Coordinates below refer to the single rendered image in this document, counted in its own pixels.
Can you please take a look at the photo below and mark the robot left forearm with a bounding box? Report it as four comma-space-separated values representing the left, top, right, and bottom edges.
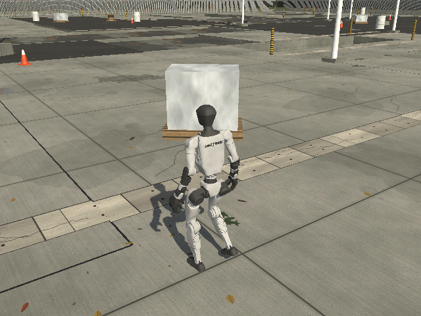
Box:
174, 167, 191, 199

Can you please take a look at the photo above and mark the robot right hand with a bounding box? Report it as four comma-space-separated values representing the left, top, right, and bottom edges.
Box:
225, 176, 237, 192

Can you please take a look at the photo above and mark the robot left hand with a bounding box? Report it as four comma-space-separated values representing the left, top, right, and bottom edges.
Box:
169, 195, 185, 213

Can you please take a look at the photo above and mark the robot right forearm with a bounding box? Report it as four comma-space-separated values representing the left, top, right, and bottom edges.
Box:
230, 160, 239, 179

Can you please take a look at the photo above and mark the humanoid robot head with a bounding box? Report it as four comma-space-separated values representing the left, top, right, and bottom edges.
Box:
196, 105, 220, 137

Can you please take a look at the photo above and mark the robot right thigh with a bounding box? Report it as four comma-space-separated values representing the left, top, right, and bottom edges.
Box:
207, 179, 230, 219

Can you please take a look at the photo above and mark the robot left upper arm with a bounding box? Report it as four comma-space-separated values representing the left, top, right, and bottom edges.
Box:
184, 136, 199, 176

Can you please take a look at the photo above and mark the robot right upper arm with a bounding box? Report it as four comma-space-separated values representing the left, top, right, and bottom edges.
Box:
220, 130, 239, 163

